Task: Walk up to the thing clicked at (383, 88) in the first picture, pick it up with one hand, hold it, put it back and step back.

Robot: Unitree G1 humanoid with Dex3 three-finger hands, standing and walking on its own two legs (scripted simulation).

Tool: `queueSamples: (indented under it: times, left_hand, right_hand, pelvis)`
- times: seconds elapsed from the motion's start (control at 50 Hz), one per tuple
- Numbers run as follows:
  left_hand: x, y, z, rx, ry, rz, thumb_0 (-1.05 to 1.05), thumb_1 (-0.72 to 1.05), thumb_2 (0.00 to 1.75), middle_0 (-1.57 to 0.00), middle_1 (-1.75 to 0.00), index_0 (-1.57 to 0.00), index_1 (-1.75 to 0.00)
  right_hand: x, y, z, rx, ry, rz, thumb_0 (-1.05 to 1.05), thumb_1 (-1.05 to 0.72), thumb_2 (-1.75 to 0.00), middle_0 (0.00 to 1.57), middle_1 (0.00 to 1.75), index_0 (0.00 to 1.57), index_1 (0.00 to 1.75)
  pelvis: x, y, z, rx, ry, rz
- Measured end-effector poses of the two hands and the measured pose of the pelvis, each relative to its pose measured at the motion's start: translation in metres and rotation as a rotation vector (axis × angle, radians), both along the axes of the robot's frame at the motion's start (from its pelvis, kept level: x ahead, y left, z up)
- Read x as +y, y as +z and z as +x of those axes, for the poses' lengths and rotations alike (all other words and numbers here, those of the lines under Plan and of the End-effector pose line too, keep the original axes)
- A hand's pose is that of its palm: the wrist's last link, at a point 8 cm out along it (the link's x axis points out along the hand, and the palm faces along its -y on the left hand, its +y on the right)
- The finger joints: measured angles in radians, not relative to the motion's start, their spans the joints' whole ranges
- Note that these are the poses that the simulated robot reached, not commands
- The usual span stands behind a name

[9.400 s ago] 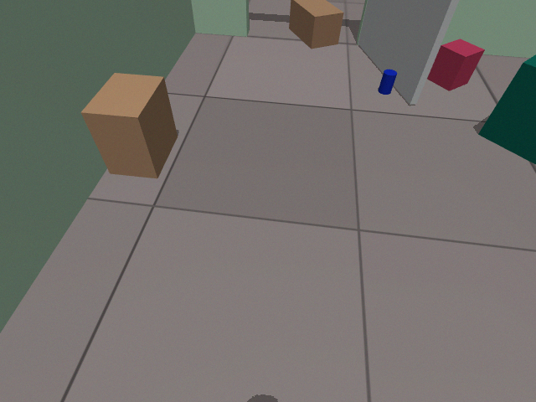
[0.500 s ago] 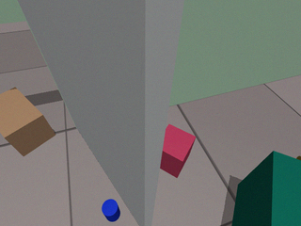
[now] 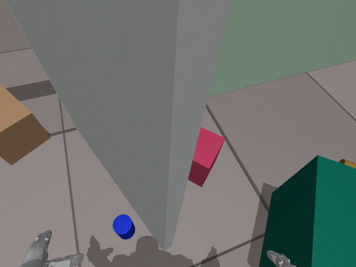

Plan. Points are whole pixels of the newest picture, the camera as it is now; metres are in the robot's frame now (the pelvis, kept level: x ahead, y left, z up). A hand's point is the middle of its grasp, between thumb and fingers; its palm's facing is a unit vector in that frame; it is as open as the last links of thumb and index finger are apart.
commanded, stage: go down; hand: left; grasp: from the side
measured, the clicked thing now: (124, 227) +0.35 +0.22 -0.69
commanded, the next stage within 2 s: none
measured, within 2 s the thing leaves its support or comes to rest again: neither
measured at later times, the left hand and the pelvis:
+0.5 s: hand out of the picture +0.14 +0.30 -0.20, palm faces +0.12 -0.95 -0.30, open 17.3 cm; pelvis -0.01 +0.01 -0.08, yaw +0 degrees
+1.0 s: hand (55, 248) +0.21 +0.35 -0.29, palm faces +0.15 -0.96 -0.23, open 17.4 cm; pelvis -0.05 +0.01 -0.22, yaw -2 degrees
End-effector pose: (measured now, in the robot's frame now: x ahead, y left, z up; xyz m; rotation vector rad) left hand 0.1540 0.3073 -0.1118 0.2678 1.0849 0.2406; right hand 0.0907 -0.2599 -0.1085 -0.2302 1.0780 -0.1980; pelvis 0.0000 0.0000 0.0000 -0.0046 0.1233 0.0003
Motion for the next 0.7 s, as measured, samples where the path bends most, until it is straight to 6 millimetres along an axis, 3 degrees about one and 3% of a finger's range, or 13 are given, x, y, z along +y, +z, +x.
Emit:
queueSamples:
  times: [0.16, 0.34, 0.54, 0.7]
  left_hand:
    - [0.021, -0.027, -0.011, -0.024, 0.003, 0.002, 0.01, -0.06, 0.24, -0.04, -0.14, -0.05, -0.12]
    - [0.026, -0.044, -0.019, -0.084, 0.003, -0.003, 0.0, -0.41, 0.09, -0.06, -0.12, -0.07, -0.11]
    - [0.04, -0.06, -0.03, -0.105, 0.029, -0.021, 0.0, -0.53, 0.02, -0.08, -0.08, -0.09, -0.07]
    - [0.056, -0.087, -0.025, -0.209, 0.009, -0.038, 0.0, -0.56, 0.01, -0.08, -0.07, -0.09, -0.05]
  right_hand:
    - [0.004, -0.026, 0.006, -0.054, -0.001, -0.003, 0.01, -0.93, -0.91, 0.2, 0.3, 0.2, 0.3]
    - [0.013, -0.048, 0.041, -0.151, 0.046, -0.026, 0.01, -0.9, -0.9, 0.2, 0.3, 0.2, 0.3]
    - [0.026, -0.054, 0.073, -0.264, 0.119, -0.042, 0.01, -0.91, -0.9, 0.2, 0.3, 0.2, 0.3]
    - [0.025, -0.092, 0.079, -0.269, 0.169, -0.057, 0.01, -0.93, -0.91, 0.2, 0.3, 0.2, 0.3]
  pelvis:
    - [0.007, -0.035, -0.003, 0.098, -0.011, -0.006]
    - [0.011, -0.066, -0.005, 0.161, -0.006, -0.019]
    - [0.012, -0.087, -0.008, 0.215, 0.003, -0.032]
    - [0.013, -0.124, -0.016, 0.29, 0.004, -0.035]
